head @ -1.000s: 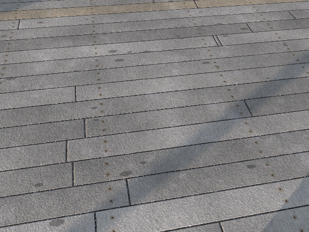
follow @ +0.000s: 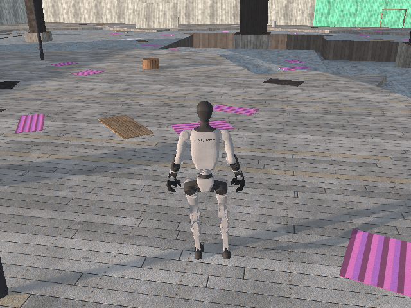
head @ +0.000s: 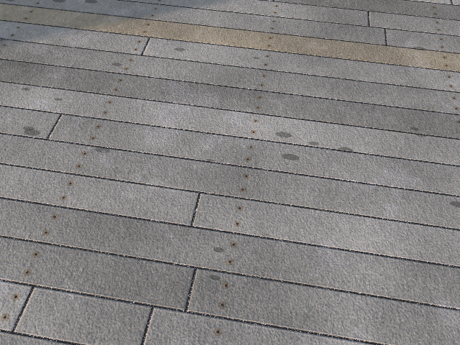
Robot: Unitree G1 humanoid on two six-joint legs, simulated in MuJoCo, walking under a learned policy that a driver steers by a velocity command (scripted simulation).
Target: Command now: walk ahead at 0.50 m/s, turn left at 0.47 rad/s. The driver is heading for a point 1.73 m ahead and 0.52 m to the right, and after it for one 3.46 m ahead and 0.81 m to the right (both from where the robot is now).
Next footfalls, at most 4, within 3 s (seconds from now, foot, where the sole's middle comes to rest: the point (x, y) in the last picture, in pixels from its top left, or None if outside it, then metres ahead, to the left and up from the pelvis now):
0.36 right None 0.37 -0.14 -0.77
0.80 left None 0.38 0.09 -0.77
1.26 right None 0.28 -0.17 -0.77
1.72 left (289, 260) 0.70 -0.17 -0.77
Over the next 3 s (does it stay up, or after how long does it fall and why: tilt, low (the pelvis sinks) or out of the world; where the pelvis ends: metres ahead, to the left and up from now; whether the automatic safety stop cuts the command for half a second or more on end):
stays up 1.16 -0.29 0.01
